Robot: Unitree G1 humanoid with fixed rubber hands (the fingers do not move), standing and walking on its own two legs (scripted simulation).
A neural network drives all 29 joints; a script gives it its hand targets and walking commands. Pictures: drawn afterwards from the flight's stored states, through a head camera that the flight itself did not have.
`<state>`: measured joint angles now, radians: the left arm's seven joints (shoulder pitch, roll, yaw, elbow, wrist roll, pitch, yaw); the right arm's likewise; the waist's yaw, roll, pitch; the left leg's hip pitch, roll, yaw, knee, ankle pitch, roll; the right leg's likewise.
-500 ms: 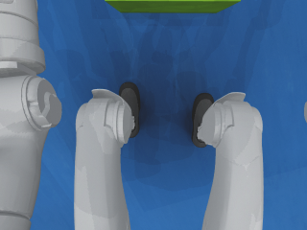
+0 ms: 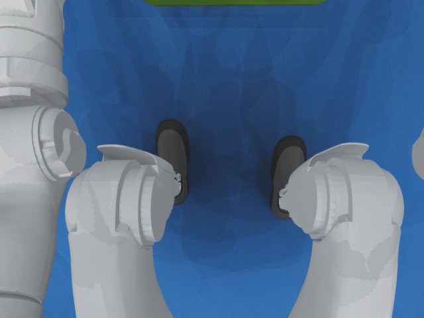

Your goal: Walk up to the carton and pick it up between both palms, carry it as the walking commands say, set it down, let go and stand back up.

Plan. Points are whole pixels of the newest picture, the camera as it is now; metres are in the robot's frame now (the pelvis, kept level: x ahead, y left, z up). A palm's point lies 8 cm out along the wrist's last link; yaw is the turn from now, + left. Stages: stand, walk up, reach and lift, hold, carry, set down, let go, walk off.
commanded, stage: reach and lift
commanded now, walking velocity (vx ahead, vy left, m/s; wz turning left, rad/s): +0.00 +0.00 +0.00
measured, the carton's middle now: out of the picture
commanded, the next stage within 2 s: none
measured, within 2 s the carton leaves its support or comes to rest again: leaves its support in 1.98 s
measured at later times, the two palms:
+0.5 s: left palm out of the picture +0.55 +0.24 -0.21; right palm out of the picture +0.57 -0.21 -0.21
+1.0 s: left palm out of the picture +0.56 +0.21 -0.20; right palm out of the picture +0.57 -0.18 -0.21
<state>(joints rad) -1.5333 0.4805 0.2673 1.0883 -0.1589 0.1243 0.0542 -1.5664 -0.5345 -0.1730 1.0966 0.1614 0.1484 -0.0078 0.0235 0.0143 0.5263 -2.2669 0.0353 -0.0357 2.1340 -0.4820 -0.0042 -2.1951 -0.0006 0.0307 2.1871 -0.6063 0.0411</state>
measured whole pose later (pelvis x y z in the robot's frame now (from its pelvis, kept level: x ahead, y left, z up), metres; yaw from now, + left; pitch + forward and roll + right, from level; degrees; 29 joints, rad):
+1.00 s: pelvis +0.00 +0.00 -0.01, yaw +0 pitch +35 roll -1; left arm -1.60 0.43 0.17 1.17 -0.21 0.07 0.07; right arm -1.57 -0.42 -0.10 1.11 0.16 0.10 -0.07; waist 0.02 0.02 0.52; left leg -2.29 0.04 -0.04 2.19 -0.50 -0.01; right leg -2.22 0.00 0.03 2.24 -0.62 0.04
